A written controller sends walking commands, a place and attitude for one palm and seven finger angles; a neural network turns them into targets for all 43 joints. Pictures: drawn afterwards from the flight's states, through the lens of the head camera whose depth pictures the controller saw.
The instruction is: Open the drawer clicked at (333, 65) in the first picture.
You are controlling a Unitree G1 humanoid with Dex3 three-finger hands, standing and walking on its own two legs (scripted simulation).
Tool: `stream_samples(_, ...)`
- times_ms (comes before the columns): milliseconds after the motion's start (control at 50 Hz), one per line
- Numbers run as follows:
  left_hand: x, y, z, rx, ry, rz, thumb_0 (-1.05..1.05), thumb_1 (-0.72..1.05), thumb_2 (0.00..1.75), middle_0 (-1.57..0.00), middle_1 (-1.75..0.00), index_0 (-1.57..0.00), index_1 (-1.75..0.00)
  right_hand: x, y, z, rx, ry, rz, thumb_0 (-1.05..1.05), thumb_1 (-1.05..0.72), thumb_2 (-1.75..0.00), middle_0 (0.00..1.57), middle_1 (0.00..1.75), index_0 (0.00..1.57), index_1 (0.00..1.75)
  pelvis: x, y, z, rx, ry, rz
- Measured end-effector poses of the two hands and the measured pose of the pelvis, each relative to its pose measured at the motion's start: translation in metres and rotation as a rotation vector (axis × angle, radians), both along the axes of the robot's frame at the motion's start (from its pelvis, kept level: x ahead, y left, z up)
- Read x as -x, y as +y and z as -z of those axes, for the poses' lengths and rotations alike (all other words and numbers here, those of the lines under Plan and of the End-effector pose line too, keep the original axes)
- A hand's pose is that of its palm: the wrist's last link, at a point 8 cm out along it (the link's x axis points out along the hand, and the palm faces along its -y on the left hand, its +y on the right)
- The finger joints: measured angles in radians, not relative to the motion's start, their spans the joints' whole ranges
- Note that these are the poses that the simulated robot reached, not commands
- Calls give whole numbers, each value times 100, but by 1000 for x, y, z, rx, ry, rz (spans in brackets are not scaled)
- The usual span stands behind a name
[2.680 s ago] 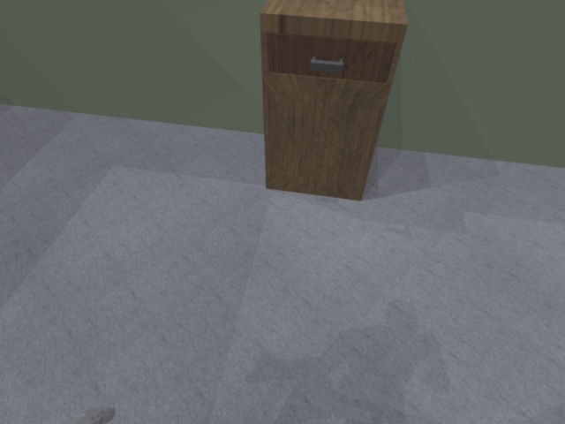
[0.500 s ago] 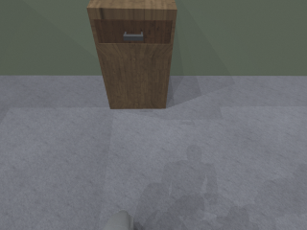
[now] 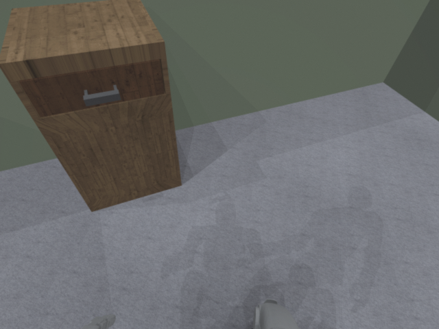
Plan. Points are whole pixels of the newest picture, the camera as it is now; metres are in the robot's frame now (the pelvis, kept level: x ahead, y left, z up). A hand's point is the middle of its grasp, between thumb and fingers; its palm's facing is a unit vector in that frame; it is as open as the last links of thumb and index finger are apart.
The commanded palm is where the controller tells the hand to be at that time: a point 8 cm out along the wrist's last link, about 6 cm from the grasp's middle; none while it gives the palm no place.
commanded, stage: walk to a spot facing it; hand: left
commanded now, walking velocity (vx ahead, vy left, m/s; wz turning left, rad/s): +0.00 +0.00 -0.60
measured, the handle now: (101, 93) +0.83 +0.44 -0.08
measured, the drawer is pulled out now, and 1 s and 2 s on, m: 0.00 0.00 0.00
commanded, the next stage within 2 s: turn to face it in 0.08 s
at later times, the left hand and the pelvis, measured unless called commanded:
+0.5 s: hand (168, 281) +0.25 +0.12 -0.17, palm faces -0.03 -0.99 -0.16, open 7.3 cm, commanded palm none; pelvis +0.12 -0.03 -0.01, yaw -1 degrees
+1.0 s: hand out of the picture +0.14 +0.18 -0.17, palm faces +0.24 -0.93 -0.27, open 7.4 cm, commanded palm none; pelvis +0.13 -0.04 +0.00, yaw +12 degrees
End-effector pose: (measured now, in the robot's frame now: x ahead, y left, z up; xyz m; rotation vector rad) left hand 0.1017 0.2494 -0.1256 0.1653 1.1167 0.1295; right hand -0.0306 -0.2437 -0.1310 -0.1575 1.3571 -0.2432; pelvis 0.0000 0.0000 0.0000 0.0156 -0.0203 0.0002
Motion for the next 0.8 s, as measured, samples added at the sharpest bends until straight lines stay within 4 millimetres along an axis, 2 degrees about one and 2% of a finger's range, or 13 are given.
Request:
stream_samples(80,-69,-28,2,8,-16,105,0,91,90,-19,-30,-19,-30,18,5,6,-35,109,93,0,-91,-89,19,30,20,30,-32,-9,5,1,3,49)
stream_samples(140,-118,-55,8,10,-36,183,0,91,90,-19,-30,-20,-30,23,7,15,-70,179,161,1,-91,-89,19,30,20,30,-58,-21,14,6,8,87)
stream_samples(200,-153,-77,19,8,-90,215,0,90,90,-20,-30,-20,-30,13,0,31,-101,220,199,1,-91,-89,20,30,20,30,-81,-38,29,-4,6,102)
stream_samples(240,-160,-86,20,7,-88,218,0,90,90,-20,-30,-20,-30,-8,-7,36,-94,200,202,1,-91,-89,20,30,20,30,-88,-41,29,7,-6,115)
stream_samples(360,-150,-94,15,-3,-6,202,0,91,90,-20,-30,-20,-30,-98,-24,29,-64,2,154,1,-91,-89,19,30,20,30,-105,-43,15,21,-2,121)
stream_samples(440,-149,-86,12,16,-25,134,-1,92,90,-20,-30,-20,-30,-139,-18,22,-69,-61,86,1,-91,-89,19,30,20,30,-117,-40,11,35,-5,74)
stream_samples(540,-133,-63,22,52,-41,12,-1,91,90,-20,-30,-21,-30,-170,-13,15,-36,-51,-16,1,-93,-89,19,30,20,30,-127,-28,14,56,-11,-6)
stream_samples(620,-103,-36,37,54,27,-78,-1,91,90,-20,-30,-20,-30,-191,-4,11,-9,-66,-86,1,-92,-89,19,30,20,30,-130,-16,18,53,1,-50)
stream_samples(720,-60,-11,29,20,143,-146,0,91,90,-20,-30,-20,-30,-209,2,-3,0,-71,-139,1,-91,-89,20,30,20,30,-131,-10,5,49,20,-89)
stream_samples(800,-33,0,20,-11,194,-200,0,91,90,-20,-30,-20,-30,-225,1,-8,0,-84,-177,1,-91,-89,20,30,20,30,-133,-11,-1,48,26,-118)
